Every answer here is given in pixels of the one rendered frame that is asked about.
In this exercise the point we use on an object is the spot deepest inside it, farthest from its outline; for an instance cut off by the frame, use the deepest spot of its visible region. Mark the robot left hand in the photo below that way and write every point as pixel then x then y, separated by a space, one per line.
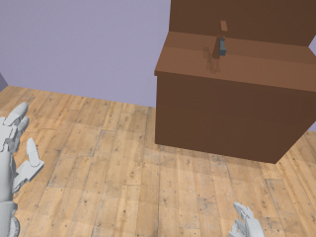
pixel 11 129

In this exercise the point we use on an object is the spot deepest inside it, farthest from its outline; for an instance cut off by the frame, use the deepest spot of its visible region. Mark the counter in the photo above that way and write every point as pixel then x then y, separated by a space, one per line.
pixel 253 103

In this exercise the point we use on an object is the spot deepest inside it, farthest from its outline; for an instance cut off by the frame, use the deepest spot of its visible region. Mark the tap lever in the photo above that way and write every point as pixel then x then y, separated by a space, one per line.
pixel 222 48

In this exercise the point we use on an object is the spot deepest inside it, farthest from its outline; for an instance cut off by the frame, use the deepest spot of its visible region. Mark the robot right hand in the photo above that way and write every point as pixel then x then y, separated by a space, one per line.
pixel 252 226

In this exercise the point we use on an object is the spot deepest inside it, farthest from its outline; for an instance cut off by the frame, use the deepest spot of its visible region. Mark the left robot forearm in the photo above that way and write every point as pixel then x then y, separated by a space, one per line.
pixel 9 224

